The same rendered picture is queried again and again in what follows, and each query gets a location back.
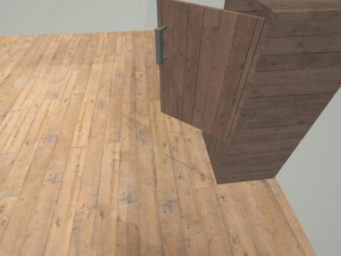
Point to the handle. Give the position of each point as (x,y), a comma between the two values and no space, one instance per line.
(159,45)

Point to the cupboard door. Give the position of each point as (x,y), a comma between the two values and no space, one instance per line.
(209,54)

